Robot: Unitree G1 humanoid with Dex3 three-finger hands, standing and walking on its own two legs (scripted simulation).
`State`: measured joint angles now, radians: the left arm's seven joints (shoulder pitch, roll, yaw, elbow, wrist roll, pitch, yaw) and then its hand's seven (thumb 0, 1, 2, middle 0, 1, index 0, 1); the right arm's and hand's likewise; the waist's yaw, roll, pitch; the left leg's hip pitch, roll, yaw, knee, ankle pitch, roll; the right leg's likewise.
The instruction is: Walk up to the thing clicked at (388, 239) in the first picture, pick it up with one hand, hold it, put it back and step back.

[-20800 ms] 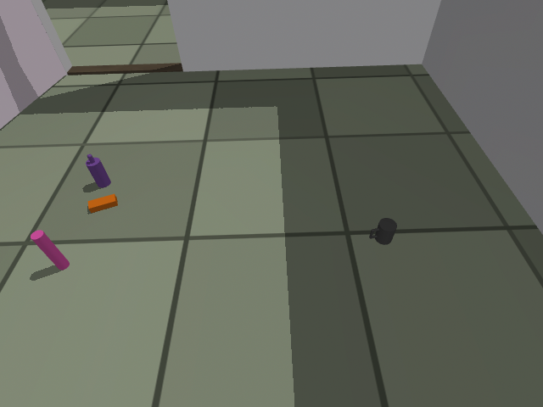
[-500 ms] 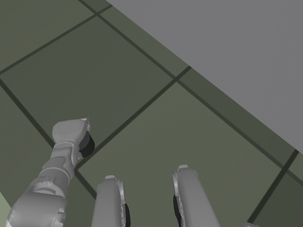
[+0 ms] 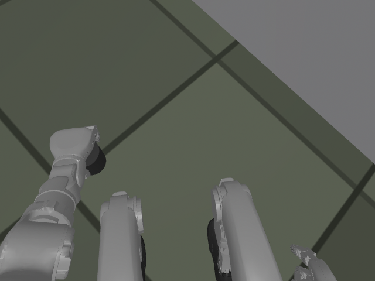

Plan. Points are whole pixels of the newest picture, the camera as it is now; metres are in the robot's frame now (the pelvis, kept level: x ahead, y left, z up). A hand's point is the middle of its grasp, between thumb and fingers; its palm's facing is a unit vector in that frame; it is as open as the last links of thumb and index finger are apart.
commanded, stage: crouch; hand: left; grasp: from above
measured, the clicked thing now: (82, 162) +0.41 +0.23 -0.22
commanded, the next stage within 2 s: lower in 0.54 s
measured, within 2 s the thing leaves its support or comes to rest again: rests again in 1.42 s
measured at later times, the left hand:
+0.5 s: hand (90, 159) +0.42 +0.22 -0.23, palm faces -0.46 -0.02 -0.89, open 10.1 cm
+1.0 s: hand (97, 162) +0.42 +0.21 -0.28, palm faces -0.49 -0.03 -0.87, open 10.1 cm
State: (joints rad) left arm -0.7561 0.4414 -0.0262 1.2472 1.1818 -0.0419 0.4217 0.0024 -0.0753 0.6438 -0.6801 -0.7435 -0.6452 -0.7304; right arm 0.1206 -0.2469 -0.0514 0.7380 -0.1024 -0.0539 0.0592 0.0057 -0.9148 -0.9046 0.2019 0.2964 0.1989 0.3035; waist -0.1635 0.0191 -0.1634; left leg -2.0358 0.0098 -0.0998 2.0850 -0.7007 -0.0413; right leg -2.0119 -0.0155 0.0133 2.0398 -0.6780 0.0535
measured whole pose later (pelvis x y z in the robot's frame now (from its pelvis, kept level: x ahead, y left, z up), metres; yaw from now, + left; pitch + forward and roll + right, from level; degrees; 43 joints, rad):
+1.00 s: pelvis -0.01 +0.00 -0.10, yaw -2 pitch +34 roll -5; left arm -0.91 0.53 0.03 1.53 1.26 -0.15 0.52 0.00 -0.06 0.61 -0.70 -0.72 -0.66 -0.71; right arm 0.15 -0.27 0.01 0.80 -0.16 -0.10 0.14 0.00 -0.91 -0.90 0.20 0.30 0.20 0.30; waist -0.23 0.00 -0.08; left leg -2.29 -0.01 -0.14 2.39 -0.69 -0.05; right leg -2.26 0.01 0.01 2.32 -0.66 0.06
